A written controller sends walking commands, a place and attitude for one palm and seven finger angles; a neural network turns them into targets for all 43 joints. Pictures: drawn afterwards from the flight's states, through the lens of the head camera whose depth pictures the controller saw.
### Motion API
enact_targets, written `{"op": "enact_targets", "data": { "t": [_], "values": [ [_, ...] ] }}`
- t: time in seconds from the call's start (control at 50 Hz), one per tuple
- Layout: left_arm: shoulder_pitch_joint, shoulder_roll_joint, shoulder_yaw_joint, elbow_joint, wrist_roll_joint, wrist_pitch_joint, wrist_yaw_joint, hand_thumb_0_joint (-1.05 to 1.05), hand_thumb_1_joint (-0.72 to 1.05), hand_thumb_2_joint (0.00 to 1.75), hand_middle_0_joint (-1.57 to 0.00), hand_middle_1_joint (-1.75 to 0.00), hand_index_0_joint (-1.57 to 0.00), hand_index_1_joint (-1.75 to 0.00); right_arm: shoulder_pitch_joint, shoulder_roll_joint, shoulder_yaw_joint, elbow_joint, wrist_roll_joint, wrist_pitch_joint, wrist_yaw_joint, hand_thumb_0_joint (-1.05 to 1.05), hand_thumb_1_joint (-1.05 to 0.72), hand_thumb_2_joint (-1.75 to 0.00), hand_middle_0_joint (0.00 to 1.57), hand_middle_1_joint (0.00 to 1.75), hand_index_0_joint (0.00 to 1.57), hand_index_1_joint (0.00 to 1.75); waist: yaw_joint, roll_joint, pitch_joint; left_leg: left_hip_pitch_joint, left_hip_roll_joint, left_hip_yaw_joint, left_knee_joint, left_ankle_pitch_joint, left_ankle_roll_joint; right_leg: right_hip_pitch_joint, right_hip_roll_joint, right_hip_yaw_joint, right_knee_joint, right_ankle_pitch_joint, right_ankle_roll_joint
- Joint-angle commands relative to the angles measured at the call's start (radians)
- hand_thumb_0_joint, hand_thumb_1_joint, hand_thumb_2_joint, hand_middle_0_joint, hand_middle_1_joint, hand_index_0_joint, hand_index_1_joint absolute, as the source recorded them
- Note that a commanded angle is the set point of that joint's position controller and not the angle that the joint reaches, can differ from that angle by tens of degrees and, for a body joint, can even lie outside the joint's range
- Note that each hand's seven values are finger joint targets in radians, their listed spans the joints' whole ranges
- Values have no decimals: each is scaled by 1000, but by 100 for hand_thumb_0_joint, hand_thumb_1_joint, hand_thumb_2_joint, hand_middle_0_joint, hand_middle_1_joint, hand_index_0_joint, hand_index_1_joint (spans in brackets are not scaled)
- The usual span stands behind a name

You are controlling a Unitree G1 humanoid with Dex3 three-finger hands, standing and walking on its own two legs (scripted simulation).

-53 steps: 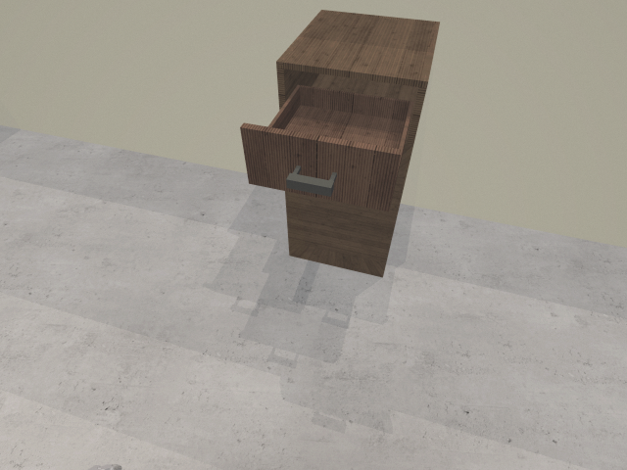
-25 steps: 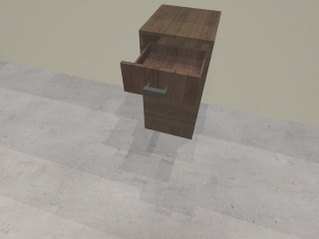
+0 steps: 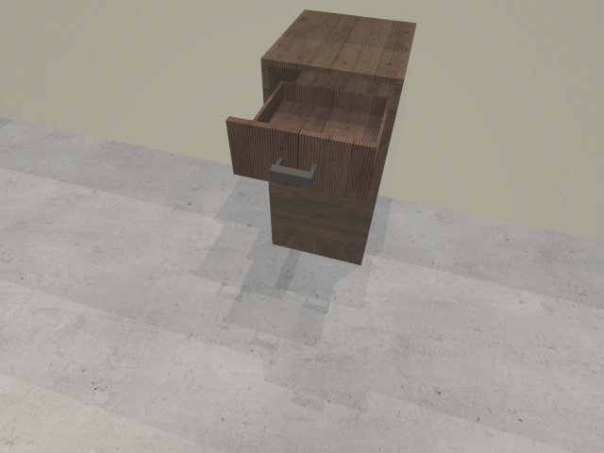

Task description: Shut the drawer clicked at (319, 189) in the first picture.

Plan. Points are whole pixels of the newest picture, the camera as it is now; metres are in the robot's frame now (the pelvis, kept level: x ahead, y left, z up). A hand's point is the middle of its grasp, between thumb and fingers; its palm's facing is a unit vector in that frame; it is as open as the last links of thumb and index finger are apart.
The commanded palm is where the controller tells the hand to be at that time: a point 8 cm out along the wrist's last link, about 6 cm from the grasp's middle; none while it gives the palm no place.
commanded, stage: look at it before walking up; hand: left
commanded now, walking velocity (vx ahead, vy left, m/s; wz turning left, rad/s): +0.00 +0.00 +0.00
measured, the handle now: (294, 170) +0.72 +0.06 -0.06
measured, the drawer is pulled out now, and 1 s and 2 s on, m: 0.30 0.30 0.30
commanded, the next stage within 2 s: turn to face it in 0.38 s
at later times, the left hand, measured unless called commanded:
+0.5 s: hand out of the picture +0.07 +0.24 -0.16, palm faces -0.03 -0.95 -0.32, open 7.4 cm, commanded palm none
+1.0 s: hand out of the picture +0.06 +0.18 -0.18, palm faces -0.11 -0.97 -0.23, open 7.4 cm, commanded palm none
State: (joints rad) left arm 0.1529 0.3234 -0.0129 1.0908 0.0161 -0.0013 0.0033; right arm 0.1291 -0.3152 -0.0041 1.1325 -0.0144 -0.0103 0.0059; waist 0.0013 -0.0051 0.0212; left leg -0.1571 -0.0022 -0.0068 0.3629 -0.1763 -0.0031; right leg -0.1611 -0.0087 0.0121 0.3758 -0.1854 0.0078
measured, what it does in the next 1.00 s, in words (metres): stands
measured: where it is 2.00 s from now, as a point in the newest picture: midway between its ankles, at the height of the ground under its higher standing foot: outside the picture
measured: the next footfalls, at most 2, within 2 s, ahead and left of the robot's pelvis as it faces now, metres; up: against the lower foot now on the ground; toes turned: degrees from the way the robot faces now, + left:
left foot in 1.64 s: +0.17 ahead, +0.11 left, +0.00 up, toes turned -6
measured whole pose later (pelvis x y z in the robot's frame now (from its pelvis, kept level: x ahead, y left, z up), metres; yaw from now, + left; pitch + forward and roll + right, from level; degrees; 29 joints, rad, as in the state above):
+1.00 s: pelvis +0.00 +0.00 -0.02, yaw -7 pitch -1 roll +0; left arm 0.23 0.19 0.01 1.00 0.02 0.04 0.01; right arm 0.21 -0.20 -0.04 1.06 -0.01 0.02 -0.02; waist -0.01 0.01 0.05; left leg -0.25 0.05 0.10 0.57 -0.30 -0.01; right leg -0.30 0.05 0.11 0.58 -0.27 0.00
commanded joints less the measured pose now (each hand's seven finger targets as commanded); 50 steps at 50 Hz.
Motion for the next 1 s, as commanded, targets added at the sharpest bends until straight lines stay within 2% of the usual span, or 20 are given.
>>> {"op": "enact_targets", "data": {
  "t": [0.0,0.18,0.3,0.5,0.52,0.56,0.62,0.74,0.8,0.82,0.84,0.88,0.94,0.98],
  "values": [
    [-23,195,41,-60,-4,-27,12,0,90,90,-20,-30,-20,-30,-42,-199,-35,-55,6,-24,-17,0,-90,-90,20,30,20,30,0,-3,-36,7,109,-106,-67,62,25,-3,-109,100,-78,21,-30],
    [-16,191,39,-55,-5,-28,13,0,90,90,-20,-30,-20,-30,-46,-198,-33,-53,8,-25,-19,0,-90,-90,20,30,20,30,-1,5,-53,30,116,-103,-67,107,25,15,-110,93,-72,79,-29],
    [-15,191,39,-53,-5,-27,12,0,90,90,-20,-30,-20,-30,-48,-199,-32,-52,7,-23,-20,0,-90,-90,20,30,20,30,0,4,-35,28,115,-101,-75,86,23,8,-109,94,-83,58,-28],
    [-18,192,41,-53,-4,-26,12,0,90,90,-20,-30,-20,-30,-44,-203,-34,-53,7,-26,-24,0,-90,-90,20,30,20,30,-2,3,-41,53,123,-92,-72,133,23,10,-105,96,-73,120,-29],
    [-17,189,43,-57,-4,-23,12,0,90,90,-20,-30,-20,-30,-38,-197,-35,-54,7,-26,-25,0,-90,-90,20,30,20,30,-1,17,-47,62,127,-84,-63,145,23,9,-101,100,-63,136,-31],
    [-1,147,40,-55,-5,-10,13,0,90,90,-20,-30,-20,-30,-18,-153,-29,-52,6,-21,-29,0,-90,-90,20,30,20,30,-2,23,-47,60,130,-62,-40,151,16,-7,-100,105,-36,166,-26],
    [40,97,36,-58,-5,7,16,0,90,90,-20,-30,-20,-30,22,-93,-25,-58,6,-9,-33,0,-90,-90,20,30,20,30,-3,-2,-46,56,135,-36,-5,143,9,-37,-92,117,1,193,-22],
    [64,80,51,-103,-1,22,14,0,90,90,-20,-30,-20,-30,39,-89,-46,-97,6,2,-39,0,-90,-90,20,30,20,30,-1,15,-11,11,155,-23,28,57,20,-109,-59,140,76,157,-28],
    [82,63,59,-123,1,24,12,0,90,90,-20,-30,-20,-30,45,-79,-56,-116,6,4,-40,0,-90,-90,20,30,20,30,4,34,-8,-19,162,-28,35,-4,31,-129,-44,147,110,123,-31],
    [87,60,60,-127,2,24,12,0,90,90,-20,-30,-20,-30,47,-72,-59,-118,6,5,-40,0,-90,-90,20,30,20,30,5,23,-12,-18,163,-25,40,-13,32,-134,-40,149,117,124,-34],
    [92,55,62,-133,2,24,12,0,90,90,-20,-30,-20,-30,53,-68,-62,-124,6,5,-41,0,-90,-90,20,30,20,30,4,25,-17,-25,161,-20,52,-29,33,-140,-41,157,123,120,-37],
    [103,54,67,-141,4,22,13,0,90,90,-20,-30,-20,-30,58,-51,-67,-131,7,7,-40,0,-90,-90,20,30,20,30,6,-10,-19,-44,143,2,97,-63,26,-149,-55,196,111,118,-48],
    [110,68,77,-152,5,20,18,0,90,90,-20,-30,-20,-30,90,-8,-70,-136,8,13,-40,0,-90,-90,20,30,20,30,-7,-99,-34,-61,82,61,211,-136,-1,-165,-126,317,31,93,-92],
    [108,77,85,-155,3,21,22,0,90,90,-20,-30,-20,-30,111,21,-67,-132,9,16,-40,0,-90,-90,20,30,20,30,-9,-167,-23,-85,49,65,261,-173,-14,-168,-170,384,-20,92,-129]
  ]
}}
